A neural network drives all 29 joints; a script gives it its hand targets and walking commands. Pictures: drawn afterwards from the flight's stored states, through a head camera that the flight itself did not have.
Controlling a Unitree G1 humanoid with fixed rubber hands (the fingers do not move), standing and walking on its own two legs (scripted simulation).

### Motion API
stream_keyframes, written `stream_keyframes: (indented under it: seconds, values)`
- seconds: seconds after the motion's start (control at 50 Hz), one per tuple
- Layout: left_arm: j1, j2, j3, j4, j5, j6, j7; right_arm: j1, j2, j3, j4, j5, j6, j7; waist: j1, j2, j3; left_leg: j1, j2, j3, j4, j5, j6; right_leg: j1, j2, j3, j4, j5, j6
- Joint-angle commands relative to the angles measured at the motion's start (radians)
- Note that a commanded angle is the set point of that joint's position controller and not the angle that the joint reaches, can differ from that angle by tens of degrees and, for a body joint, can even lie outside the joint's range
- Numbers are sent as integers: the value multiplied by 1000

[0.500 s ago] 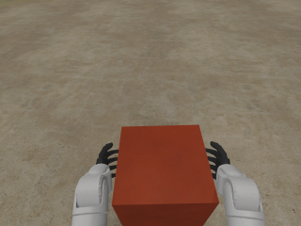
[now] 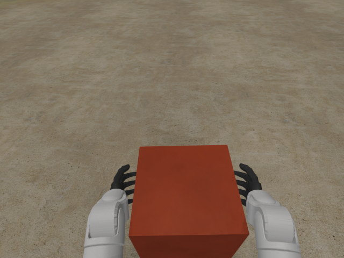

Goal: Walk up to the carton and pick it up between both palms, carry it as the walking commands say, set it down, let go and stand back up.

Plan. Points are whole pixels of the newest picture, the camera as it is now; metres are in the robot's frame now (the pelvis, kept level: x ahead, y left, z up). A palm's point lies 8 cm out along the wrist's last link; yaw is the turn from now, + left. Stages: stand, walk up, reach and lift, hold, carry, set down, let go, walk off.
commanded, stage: carry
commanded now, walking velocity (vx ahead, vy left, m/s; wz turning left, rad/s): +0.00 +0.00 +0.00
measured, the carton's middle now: (184, 208) +0.27 +0.00 -0.02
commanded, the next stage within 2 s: hold in 0.24 s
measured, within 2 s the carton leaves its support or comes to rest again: neither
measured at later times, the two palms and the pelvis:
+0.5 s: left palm (123, 204) +0.26 +0.15 +0.03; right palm (255, 207) +0.25 -0.15 +0.03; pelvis -0.02 +0.00 +0.00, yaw +5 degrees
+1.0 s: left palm (120, 200) +0.27 +0.16 +0.02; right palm (247, 196) +0.28 -0.14 +0.02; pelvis -0.01 +0.00 +0.00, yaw +6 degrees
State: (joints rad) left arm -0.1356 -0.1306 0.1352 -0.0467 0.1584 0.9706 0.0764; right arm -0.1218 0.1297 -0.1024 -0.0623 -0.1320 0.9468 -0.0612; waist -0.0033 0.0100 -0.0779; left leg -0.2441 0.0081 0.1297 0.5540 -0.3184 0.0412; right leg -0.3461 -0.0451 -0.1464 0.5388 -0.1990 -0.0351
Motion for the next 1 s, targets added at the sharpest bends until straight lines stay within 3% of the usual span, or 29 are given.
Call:
stream_keyframes:
  seconds: [0.0,0.02,0.1,0.2,0.22,0.24,0.26,0.28,0.32,0.36,0.38,0.4,0.44,0.5,0.56,0.58,0.6,0.66,0.68,0.7,0.72,0.74,0.76,0.78,0.8,0.84,0.86,0.94,0.98]
  values:
    - [-518,-753,-541,-144,-288,-67,-215,-457,816,518,-69,236,-37,186,0,-3,-285,47,143,-153,-106,189,5,136,-132,150,-78,151,-13]
    - [-514,-757,-568,-194,-311,-64,-214,-457,826,548,-119,263,-34,186,1,-14,-269,40,143,-149,-104,174,5,130,-131,152,-85,132,-12]
    - [-512,-742,-544,-161,-284,-77,-213,-451,814,523,-82,241,-46,189,1,-9,-270,31,146,-154,-114,168,5,132,-125,146,-83,116,-9]
    - [-517,-755,-574,-202,-310,-75,-213,-464,811,547,-132,262,-46,187,1,-1,-271,26,143,-149,-111,165,9,133,-124,150,-83,120,-8]
    - [-510,-747,-549,-159,-289,-78,-212,-451,807,525,-89,243,-48,187,1,-2,-265,24,146,-155,-119,171,9,132,-125,147,-82,120,-8]
    - [-391,-736,-477,192,-184,-123,-219,-271,811,404,235,121,-78,194,11,69,79,-52,-51,-242,-198,189,12,314,131,203,-122,109,-41]
    - [-457,-728,-507,93,-204,-207,-224,-314,783,422,147,113,-159,199,-53,30,16,-57,-44,-266,-194,157,13,373,119,241,-113,169,-32]
    - [-464,-724,-502,99,-196,-254,-225,-392,793,453,105,126,-207,204,-38,-6,-58,-29,-42,-283,-192,188,17,406,112,246,-100,208,-22]
    - [-543,-836,-593,20,-241,-306,-241,-489,898,569,12,190,-254,218,-25,5,-221,14,-41,-285,-168,299,3,462,109,246,-79,302,-12]
    - [-639,-894,-686,-39,-292,-331,-264,-564,931,621,-72,229,-278,230,-57,12,-353,51,-39,-288,-131,394,-15,505,115,244,-59,398,-2]
    - [-655,-901,-684,8,-285,-333,-266,-583,916,601,-52,225,-276,233,-77,32,-335,82,-43,-289,-129,361,-22,450,121,234,-75,342,2]
    - [-668,-882,-677,22,-279,-340,-272,-600,920,594,-45,226,-273,235,-82,7,-311,73,-49,-290,-133,302,-21,436,121,230,-88,297,11]
    - [-685,-887,-653,78,-262,-340,-276,-600,917,571,39,213,-261,246,-86,21,-249,36,-48,-298,-157,173,-17,420,118,227,-107,181,11]
    - [-688,-900,-595,188,-238,-337,-284,-634,937,557,123,211,-250,270,-55,19,-187,-48,-39,-304,-186,30,4,431,117,229,-114,79,11]
    - [-743,-921,-541,289,-223,-338,-300,-692,956,522,210,197,-243,288,-49,1,-136,-91,-35,-302,-201,-58,24,433,106,241,-123,-5,21]
    - [-744,-935,-531,311,-225,-342,-309,-690,971,511,220,191,-244,290,-56,-20,-154,-68,-33,-307,-189,-36,25,428,95,254,-135,-4,24]
    - [-768,-936,-521,316,-221,-343,-316,-701,992,501,252,191,-237,294,-49,-1,-150,-78,-36,-299,-197,-26,25,441,90,256,-135,11,30]
    - [-779,-962,-508,352,-228,-338,-340,-678,1014,461,273,170,-230,293,-76,-9,-159,-35,-43,-303,-186,32,16,436,82,259,-153,63,41]
    - [-765,-972,-494,359,-217,-337,-342,-694,1021,464,268,173,-229,299,-64,-5,-167,-39,-42,-304,-194,55,14,456,86,252,-152,104,44]
    - [-771,-986,-509,336,-223,-336,-346,-652,1023,451,269,167,-225,299,-86,-6,-152,-20,-41,-309,-195,84,10,450,86,250,-155,142,43]
    - [-756,-991,-493,346,-216,-331,-349,-672,1019,449,260,162,-222,303,-81,-29,-148,-7,-39,-313,-202,95,7,440,95,238,-157,148,42]
    - [-693,-980,-407,350,-179,-331,-331,-696,952,469,273,161,-217,303,-2,-15,-116,-25,-43,-292,-235,134,17,438,101,225,-134,154,16]
    - [-702,-955,-405,360,-172,-330,-326,-651,940,421,312,126,-217,297,-28,-35,-102,-45,-37,-296,-237,136,19,459,98,231,-131,165,14]
    - [-716,-948,-406,356,-161,-329,-323,-644,940,405,327,118,-222,294,-37,-4,-91,-42,-37,-295,-237,109,15,456,98,234,-130,138,11]
    - [-738,-936,-404,348,-160,-335,-325,-652,934,386,328,104,-230,291,-51,-19,-86,-38,-38,-289,-236,92,13,450,99,233,-132,124,11]
    - [-770,-955,-415,339,-163,-347,-330,-646,945,374,343,100,-244,288,-67,9,-86,-33,-38,-285,-224,90,12,442,95,237,-131,122,6]
    - [-798,-958,-425,331,-168,-356,-332,-638,945,364,359,99,-254,288,-70,23,-95,-34,-40,-283,-219,101,10,443,97,238,-125,143,5]
    - [-809,-970,-427,349,-161,-402,-337,-663,965,359,365,81,-296,280,-84,-13,-153,-26,-47,-280,-188,118,13,446,100,232,-108,175,14]
    - [-803,-971,-415,372,-148,-428,-338,-692,974,365,361,82,-323,280,-64,-2,-174,-50,-50,-278,-180,121,16,450,101,228,-88,191,18]
